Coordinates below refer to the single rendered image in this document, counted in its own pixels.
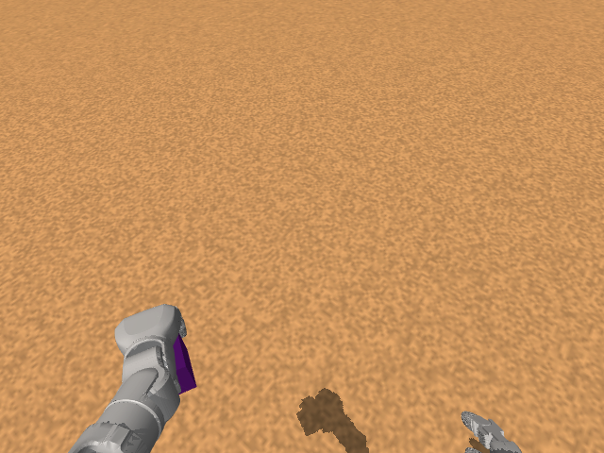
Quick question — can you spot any right robot hand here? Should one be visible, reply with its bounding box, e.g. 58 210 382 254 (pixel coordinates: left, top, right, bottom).
461 411 522 453

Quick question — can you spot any cube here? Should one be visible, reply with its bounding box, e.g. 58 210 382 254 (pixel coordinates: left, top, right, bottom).
173 333 196 394

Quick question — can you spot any left robot hand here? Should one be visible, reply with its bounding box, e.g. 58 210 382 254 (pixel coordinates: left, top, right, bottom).
114 304 187 393

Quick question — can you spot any left robot arm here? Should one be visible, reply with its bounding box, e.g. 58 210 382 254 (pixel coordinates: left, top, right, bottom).
68 336 180 453

